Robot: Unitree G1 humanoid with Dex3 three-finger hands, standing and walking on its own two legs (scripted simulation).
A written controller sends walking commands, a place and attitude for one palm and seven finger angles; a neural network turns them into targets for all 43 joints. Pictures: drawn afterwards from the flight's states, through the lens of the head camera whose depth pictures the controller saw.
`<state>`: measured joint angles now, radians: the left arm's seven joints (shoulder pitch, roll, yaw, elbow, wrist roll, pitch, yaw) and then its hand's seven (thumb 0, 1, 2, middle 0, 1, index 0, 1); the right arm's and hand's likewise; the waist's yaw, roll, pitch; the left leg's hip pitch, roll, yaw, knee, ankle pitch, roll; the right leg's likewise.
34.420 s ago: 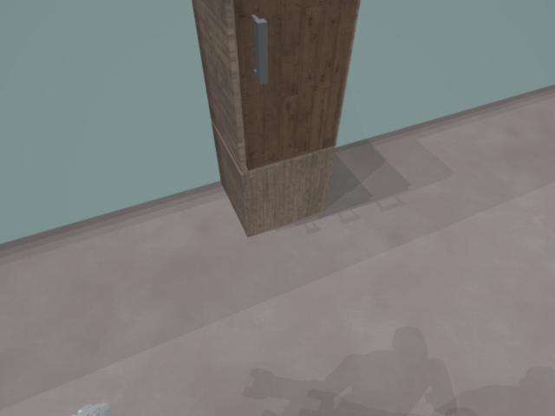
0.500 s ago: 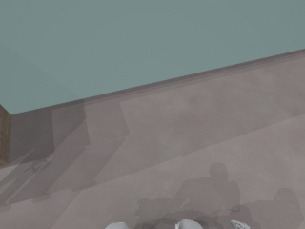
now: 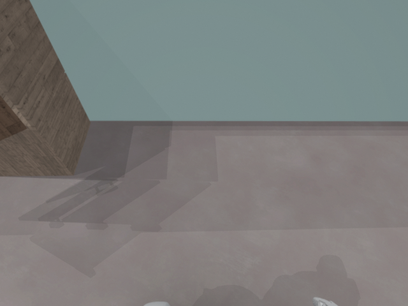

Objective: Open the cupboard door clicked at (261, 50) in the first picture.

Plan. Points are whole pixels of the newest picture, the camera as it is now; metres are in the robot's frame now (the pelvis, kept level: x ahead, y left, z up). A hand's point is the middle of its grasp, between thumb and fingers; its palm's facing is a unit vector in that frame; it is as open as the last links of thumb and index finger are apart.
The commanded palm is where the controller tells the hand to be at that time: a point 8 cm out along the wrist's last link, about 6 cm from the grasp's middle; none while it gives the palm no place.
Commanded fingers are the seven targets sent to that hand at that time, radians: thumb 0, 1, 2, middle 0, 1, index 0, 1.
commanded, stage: turn to face it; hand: left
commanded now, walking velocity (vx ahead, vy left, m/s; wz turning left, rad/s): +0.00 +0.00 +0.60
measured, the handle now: out of the picture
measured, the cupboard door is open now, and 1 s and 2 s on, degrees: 38 38 38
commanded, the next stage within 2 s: take the last steps up to it in 1.14 s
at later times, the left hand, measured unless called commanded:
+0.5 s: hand out of the picture +0.02 +0.18 -0.14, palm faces +0.30 -0.92 -0.25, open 7.4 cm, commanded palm none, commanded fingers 0.00 0.90 0.90 -0.20 -0.30 -0.20 -0.30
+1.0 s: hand out of the picture -0.02 +0.17 -0.14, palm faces +0.56 -0.77 -0.30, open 7.4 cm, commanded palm none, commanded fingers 0.00 0.90 0.90 -0.20 -0.30 -0.20 -0.30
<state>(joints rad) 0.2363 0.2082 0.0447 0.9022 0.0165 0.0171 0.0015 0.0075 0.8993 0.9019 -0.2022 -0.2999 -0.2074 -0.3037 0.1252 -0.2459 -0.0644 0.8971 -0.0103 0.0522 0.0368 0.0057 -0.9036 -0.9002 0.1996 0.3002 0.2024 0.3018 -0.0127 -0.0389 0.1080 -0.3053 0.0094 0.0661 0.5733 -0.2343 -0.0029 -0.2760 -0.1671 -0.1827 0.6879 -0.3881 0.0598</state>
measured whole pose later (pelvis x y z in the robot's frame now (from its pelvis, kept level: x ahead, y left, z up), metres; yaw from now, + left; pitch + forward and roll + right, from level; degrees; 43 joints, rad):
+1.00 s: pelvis +0.03 -0.05 +0.01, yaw +35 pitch +0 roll +1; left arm 0.19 0.21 0.05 0.89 0.02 0.01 0.02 0.01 0.90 0.90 -0.20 -0.30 -0.20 -0.30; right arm 0.16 -0.24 -0.08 0.95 -0.02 0.08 0.02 0.01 -0.90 -0.90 0.20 0.30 0.21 0.30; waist -0.02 0.05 0.09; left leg -0.47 -0.04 -0.06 0.99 -0.45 -0.03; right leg -0.26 -0.06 -0.08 0.59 -0.32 0.00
